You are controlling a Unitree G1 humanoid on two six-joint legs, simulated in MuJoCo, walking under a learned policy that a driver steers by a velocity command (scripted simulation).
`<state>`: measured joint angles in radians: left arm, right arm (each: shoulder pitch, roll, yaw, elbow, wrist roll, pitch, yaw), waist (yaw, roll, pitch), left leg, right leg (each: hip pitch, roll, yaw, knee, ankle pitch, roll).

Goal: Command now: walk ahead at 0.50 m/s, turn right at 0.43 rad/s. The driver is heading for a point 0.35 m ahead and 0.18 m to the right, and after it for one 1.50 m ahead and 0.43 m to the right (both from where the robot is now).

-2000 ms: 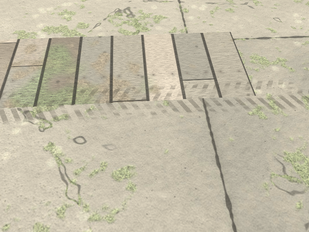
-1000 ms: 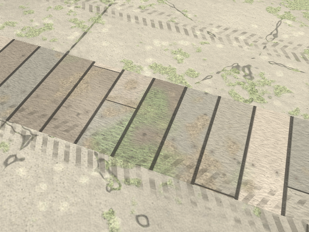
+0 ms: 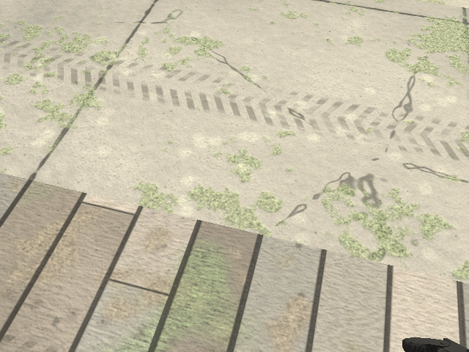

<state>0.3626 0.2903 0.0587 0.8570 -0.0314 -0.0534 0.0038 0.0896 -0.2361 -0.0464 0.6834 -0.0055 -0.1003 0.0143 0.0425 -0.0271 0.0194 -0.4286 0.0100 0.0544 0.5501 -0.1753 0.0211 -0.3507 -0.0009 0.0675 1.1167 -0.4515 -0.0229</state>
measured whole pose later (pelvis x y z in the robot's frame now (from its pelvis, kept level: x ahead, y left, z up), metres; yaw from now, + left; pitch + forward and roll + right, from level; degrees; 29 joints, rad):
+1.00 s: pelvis +0.37 -0.09 +0.00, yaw -29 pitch +2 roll +1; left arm 0.17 0.27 0.04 0.67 0.02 0.02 0.02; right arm 0.12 -0.25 -0.04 0.74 -0.03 -0.03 -0.01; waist 0.01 -0.03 0.01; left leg -0.35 -0.01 -0.02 0.54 -0.22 0.00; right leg -0.29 0.08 0.12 0.61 -0.36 -0.01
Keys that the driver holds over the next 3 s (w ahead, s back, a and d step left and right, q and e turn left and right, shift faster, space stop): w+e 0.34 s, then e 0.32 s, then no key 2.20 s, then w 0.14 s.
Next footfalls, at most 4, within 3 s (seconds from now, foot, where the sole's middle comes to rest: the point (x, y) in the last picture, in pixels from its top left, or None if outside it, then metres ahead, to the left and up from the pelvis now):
0.42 right None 0.34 -0.19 -0.77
0.90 left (254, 336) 0.50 -0.02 -0.77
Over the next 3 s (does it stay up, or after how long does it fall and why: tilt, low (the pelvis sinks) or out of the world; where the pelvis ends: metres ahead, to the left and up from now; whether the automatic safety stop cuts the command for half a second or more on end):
stays up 0.40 -0.08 0.01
